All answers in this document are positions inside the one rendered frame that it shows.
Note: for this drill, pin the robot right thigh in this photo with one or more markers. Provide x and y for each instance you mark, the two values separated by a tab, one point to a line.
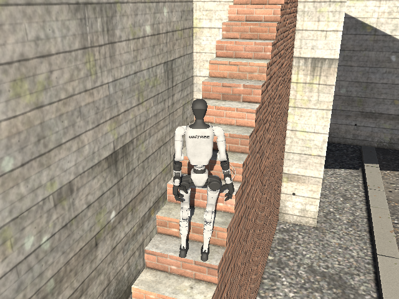
212	195

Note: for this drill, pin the robot left thigh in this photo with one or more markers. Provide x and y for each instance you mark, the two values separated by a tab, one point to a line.
186	181

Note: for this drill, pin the robot left forearm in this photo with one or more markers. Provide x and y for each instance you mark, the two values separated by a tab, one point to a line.
176	171

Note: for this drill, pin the right robot hand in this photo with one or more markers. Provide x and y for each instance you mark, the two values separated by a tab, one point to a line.
230	192

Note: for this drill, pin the robot thigh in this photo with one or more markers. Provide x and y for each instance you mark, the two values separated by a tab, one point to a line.
212	195
186	181

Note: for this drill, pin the robot left upper arm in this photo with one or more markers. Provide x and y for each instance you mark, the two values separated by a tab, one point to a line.
179	132

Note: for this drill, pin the left robot hand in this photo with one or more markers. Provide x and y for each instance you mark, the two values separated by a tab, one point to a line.
176	192

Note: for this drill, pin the robot right forearm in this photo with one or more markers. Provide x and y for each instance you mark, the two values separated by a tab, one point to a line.
226	170

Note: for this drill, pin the robot right upper arm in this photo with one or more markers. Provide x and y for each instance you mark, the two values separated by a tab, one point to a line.
221	142

